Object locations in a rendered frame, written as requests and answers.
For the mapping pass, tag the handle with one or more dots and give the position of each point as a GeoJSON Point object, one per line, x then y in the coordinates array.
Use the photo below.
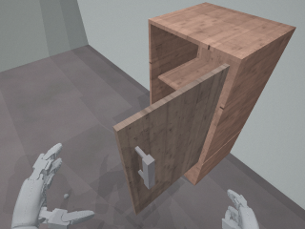
{"type": "Point", "coordinates": [148, 165]}

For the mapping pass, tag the left robot hand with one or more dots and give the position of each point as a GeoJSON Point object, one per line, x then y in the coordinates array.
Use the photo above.
{"type": "Point", "coordinates": [28, 210]}

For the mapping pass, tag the right robot hand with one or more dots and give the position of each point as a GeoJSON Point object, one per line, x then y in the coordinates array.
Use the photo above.
{"type": "Point", "coordinates": [244, 218]}

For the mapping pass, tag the cupboard door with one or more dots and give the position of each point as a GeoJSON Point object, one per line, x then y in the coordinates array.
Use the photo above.
{"type": "Point", "coordinates": [173, 131]}

